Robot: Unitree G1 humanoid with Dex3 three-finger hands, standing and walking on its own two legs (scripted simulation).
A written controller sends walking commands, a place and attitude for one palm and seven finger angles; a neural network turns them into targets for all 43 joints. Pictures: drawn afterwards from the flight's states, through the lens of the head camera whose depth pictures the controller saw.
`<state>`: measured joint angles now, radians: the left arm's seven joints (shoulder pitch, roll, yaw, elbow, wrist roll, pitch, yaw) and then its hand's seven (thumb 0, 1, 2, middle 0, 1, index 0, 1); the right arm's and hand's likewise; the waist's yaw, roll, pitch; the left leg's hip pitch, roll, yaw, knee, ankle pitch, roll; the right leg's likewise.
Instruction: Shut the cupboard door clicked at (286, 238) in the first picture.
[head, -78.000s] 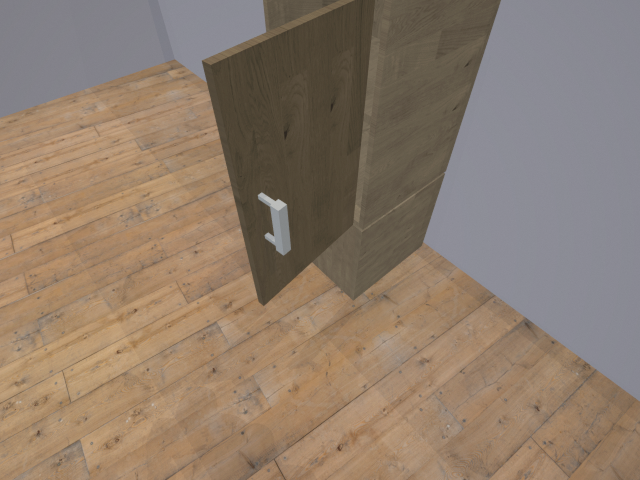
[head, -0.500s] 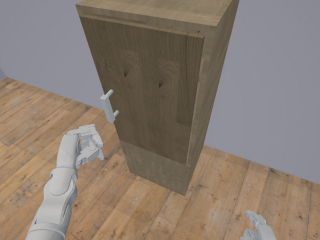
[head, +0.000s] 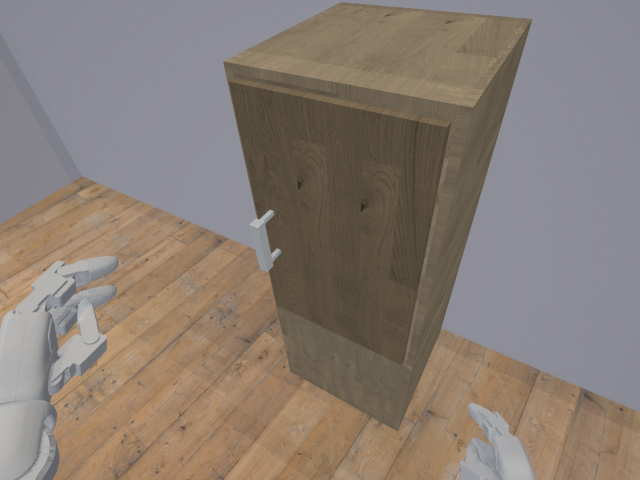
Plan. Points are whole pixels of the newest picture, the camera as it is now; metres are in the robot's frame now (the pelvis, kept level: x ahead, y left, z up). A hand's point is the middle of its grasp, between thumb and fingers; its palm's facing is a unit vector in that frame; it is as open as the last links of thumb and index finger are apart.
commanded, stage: draw the hand back to the body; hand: left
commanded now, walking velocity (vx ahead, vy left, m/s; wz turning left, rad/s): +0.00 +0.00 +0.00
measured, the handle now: (267, 240) +0.58 +0.19 -0.07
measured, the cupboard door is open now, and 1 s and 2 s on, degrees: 0 0 0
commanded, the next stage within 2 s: step back with the hand held close in 0.44 s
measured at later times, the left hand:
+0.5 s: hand (81, 348) +0.19 +0.25 +0.16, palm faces +0.44 -0.80 -0.41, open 7.4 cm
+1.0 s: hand (48, 363) +0.17 +0.28 +0.16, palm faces +0.37 -0.77 -0.52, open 7.4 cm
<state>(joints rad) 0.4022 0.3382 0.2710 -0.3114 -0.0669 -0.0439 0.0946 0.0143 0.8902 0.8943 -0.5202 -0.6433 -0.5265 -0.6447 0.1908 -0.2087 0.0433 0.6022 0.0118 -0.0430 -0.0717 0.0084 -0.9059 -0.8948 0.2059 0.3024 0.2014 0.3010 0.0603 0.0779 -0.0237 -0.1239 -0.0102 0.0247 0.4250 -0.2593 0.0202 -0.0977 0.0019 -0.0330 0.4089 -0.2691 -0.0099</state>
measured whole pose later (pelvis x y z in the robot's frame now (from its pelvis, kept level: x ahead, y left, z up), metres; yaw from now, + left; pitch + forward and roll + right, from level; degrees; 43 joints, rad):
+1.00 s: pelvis -0.04 +0.02 -0.01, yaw -1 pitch +1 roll +0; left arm 0.55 0.44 0.40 -0.43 -0.07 -0.13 0.13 0.01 0.89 0.89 -0.21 -0.30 -0.22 -0.30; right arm 0.18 -0.24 -0.02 0.55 0.02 0.05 -0.10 0.01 -0.91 -0.89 0.20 0.30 0.20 0.30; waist 0.00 0.06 -0.03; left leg -0.29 -0.02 0.06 0.50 -0.23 0.05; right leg -0.28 -0.01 0.00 0.49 -0.24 0.02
